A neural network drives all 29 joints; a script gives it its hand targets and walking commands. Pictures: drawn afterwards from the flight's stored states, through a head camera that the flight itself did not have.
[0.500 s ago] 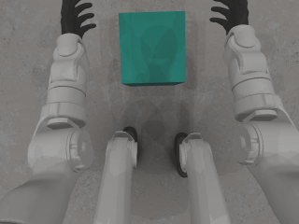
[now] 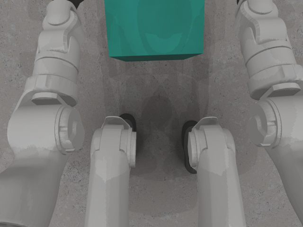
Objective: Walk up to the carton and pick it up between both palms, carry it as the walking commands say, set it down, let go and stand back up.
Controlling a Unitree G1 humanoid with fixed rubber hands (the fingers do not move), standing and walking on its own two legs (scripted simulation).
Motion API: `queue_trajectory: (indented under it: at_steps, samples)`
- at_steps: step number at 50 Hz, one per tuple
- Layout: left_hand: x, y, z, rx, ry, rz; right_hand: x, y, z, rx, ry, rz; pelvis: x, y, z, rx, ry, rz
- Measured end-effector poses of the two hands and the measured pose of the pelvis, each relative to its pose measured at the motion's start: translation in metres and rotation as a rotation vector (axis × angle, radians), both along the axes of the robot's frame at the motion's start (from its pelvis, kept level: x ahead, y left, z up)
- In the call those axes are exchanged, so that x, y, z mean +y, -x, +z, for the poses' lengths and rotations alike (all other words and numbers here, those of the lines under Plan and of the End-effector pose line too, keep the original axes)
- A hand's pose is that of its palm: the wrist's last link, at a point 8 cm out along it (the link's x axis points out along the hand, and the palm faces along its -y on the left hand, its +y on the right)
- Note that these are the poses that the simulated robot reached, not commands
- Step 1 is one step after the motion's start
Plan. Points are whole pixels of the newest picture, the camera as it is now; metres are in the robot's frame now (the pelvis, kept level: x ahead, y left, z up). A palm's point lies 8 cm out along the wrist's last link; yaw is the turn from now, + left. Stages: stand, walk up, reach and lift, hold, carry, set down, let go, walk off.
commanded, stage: reach and lift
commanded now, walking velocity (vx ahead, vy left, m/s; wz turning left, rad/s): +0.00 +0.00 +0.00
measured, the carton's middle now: (153, 17) +0.55 +0.03 -0.30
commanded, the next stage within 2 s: none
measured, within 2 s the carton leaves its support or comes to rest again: leaves its support in 1.88 s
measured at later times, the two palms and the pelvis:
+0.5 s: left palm (80, 11) +0.54 +0.19 -0.23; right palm (232, 4) +0.56 -0.15 -0.23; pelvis +0.00 +0.00 -0.05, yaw +0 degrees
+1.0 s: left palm (89, 10) +0.55 +0.17 -0.23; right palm (221, 4) +0.56 -0.12 -0.23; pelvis -0.01 +0.00 -0.05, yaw +0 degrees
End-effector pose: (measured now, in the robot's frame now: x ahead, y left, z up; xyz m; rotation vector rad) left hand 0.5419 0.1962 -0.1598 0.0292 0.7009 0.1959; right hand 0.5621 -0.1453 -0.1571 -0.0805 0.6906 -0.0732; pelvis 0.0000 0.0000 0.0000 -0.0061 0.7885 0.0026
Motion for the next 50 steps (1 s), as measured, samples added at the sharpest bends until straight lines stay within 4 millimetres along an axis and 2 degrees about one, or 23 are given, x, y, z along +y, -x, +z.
queue_trajectory:
  at_steps: [11, 15, 23, 35, 45, 50]
  samples:
    - [-0.001, 0.002, -0.059, 0.029, 0.001, -0.016, 0.002, 0.003, -0.06, 0.028, -0.009, 0.017, -0.001, 0.003, -0.037, -0.063, -0.004, -0.009]
    - [-0.004, 0.003, -0.07, 0.039, 0.0, -0.019, 0.003, 0.005, -0.072, 0.024, -0.021, 0.016, 0.0, 0.002, -0.046, -0.1, -0.009, -0.01]
    - [-0.003, -0.002, -0.068, 0.025, 0.002, -0.012, 0.0, 0.002, -0.072, 0.014, -0.016, 0.02, -0.002, 0.001, -0.053, -0.111, -0.013, -0.014]
    - [-0.002, 0.0, -0.066, 0.026, 0.007, -0.014, 0.002, 0.003, -0.069, 0.019, -0.018, 0.027, -0.002, 0.006, -0.053, -0.123, -0.013, -0.013]
    - [-0.021, -0.004, -0.067, 0.021, 0.024, -0.045, 0.019, 0.001, -0.07, 0.017, -0.033, 0.055, -0.001, 0.008, -0.052, -0.136, -0.012, -0.015]
    - [-0.021, -0.004, -0.067, 0.018, 0.014, -0.039, 0.024, 0.001, -0.071, 0.013, -0.028, 0.052, -0.001, 0.008, -0.051, -0.142, -0.013, -0.014]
